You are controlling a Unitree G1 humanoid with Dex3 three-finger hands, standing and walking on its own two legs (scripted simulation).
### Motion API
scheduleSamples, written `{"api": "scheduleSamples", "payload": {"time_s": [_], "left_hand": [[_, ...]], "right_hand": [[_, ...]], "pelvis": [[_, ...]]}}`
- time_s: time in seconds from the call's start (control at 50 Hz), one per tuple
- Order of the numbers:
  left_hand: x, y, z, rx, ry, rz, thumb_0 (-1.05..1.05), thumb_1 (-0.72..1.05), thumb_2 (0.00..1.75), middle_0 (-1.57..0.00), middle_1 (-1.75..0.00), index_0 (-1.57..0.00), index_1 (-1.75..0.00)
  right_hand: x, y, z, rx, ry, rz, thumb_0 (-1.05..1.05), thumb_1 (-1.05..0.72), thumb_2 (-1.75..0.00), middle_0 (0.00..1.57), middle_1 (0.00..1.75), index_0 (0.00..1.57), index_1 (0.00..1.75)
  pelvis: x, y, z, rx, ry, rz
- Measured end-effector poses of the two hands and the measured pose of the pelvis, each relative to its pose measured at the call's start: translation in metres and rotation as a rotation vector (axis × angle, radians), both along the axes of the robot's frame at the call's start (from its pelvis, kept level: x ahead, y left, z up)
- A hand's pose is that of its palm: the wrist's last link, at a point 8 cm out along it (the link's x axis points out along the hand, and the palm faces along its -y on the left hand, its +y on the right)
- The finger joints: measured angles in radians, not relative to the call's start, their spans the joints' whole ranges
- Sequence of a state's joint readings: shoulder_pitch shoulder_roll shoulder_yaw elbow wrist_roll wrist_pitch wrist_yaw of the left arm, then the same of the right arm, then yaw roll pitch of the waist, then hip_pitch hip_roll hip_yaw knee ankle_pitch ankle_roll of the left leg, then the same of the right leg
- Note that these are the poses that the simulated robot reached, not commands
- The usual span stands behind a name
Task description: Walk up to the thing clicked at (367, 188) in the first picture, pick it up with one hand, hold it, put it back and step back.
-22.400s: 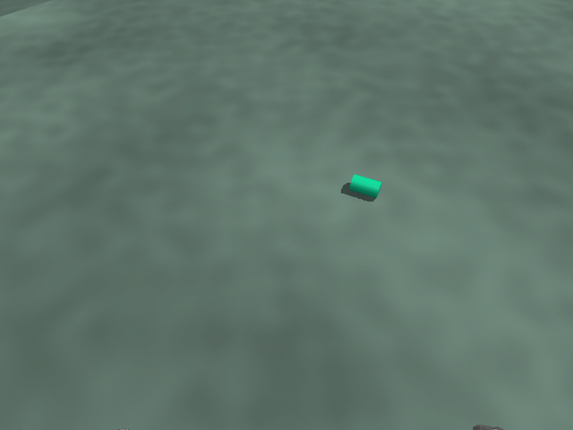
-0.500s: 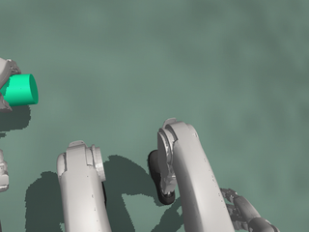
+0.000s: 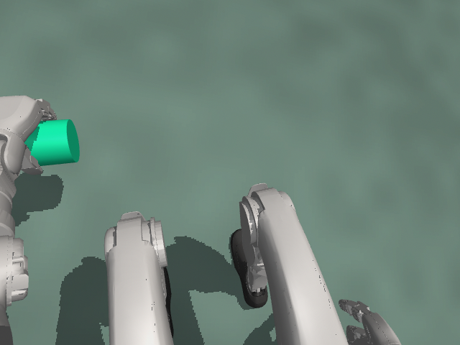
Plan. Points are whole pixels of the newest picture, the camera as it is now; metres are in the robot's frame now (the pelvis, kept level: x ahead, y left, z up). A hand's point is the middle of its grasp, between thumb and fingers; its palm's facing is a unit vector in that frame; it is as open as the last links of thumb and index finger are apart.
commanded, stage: lift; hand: left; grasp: from above
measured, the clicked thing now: (32, 144) +0.47 +0.30 -0.18
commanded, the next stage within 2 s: hold in 1.36 s
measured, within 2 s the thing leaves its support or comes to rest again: neither
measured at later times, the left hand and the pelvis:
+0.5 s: hand out of the picture +0.40 +0.28 +0.03, palm faces -0.47 -0.07 -0.88, open 10.3 cm; pelvis +0.01 +0.00 +0.13, yaw +3 degrees
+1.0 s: hand out of the picture +0.37 +0.25 +0.20, palm faces -0.49 -0.08 -0.87, open 10.3 cm; pelvis +0.05 +0.00 +0.29, yaw +4 degrees
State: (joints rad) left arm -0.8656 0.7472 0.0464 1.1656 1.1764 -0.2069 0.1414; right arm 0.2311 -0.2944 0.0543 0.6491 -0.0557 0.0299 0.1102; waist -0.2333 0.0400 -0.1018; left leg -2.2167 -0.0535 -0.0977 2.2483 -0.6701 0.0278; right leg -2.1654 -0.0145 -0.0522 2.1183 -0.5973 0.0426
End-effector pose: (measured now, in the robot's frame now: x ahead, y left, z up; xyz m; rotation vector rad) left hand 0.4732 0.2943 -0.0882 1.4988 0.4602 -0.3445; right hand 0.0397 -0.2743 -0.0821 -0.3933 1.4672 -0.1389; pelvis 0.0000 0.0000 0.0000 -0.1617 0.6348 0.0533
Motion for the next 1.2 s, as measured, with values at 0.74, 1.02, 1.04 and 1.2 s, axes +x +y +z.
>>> {"api": "scheduleSamples", "payload": {"time_s": [0.74, 1.02, 1.04, 1.2], "left_hand": [[-0.088, -0.030, 0.283, -0.033, -0.028, 0.004, -0.01, -0.03, 0.34, -0.82, -0.22, -0.83, -0.25], [-0.099, -0.045, 0.353, -0.021, 0.005, 0.028, -0.01, -0.03, 0.36, -0.81, -0.22, -0.82, -0.26], [-0.099, -0.047, 0.356, -0.022, 0.005, 0.027, -0.01, -0.03, 0.36, -0.81, -0.22, -0.82, -0.26], [-0.093, -0.055, 0.386, -0.021, -0.021, 0.036, -0.01, -0.02, 0.36, -0.81, -0.22, -0.82, -0.26]], "right_hand": [[0.093, 0.021, 0.195, 0.072, -0.327, -0.070, 0.01, -0.89, -0.89, 0.20, 0.30, 0.20, 0.30], [0.093, 0.010, 0.270, 0.061, -0.361, -0.092, 0.01, -0.89, -0.89, 0.20, 0.30, 0.20, 0.30], [0.094, 0.009, 0.273, 0.060, -0.361, -0.091, 0.01, -0.89, -0.89, 0.20, 0.30, 0.20, 0.30], [0.107, 0.006, 0.298, 0.069, -0.362, -0.089, 0.01, -0.89, -0.89, 0.20, 0.30, 0.20, 0.30]], "pelvis": [[0.028, -0.001, 0.224, 0.101, -0.218, 0.009], [0.050, -0.004, 0.299, 0.129, -0.337, 0.005], [0.052, -0.005, 0.302, 0.131, -0.344, 0.005], [0.065, -0.007, 0.329, 0.144, -0.391, 0.004]]}}
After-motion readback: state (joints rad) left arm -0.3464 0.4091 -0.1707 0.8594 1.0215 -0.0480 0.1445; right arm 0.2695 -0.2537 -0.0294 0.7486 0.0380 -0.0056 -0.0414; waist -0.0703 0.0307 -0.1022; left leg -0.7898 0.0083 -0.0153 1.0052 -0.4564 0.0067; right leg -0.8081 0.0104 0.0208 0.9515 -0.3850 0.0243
